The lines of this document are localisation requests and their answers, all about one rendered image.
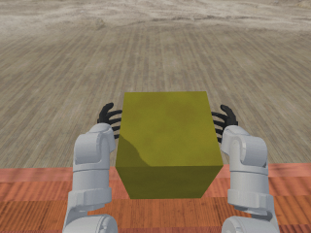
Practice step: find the robot right forearm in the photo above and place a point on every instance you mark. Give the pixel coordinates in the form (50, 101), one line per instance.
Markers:
(248, 167)

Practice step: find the robot right hand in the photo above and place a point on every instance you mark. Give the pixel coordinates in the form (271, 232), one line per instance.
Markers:
(230, 119)

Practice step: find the right robot upper arm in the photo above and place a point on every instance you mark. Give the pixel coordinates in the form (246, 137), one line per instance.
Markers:
(242, 224)

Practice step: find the left robot upper arm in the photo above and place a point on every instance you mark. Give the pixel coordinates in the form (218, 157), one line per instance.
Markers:
(102, 223)

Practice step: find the robot left hand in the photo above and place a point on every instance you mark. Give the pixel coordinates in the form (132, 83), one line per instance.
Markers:
(104, 117)

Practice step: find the robot left forearm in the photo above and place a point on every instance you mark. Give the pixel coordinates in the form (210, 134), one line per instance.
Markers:
(91, 165)

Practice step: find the carton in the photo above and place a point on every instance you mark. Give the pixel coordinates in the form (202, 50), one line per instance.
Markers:
(168, 146)

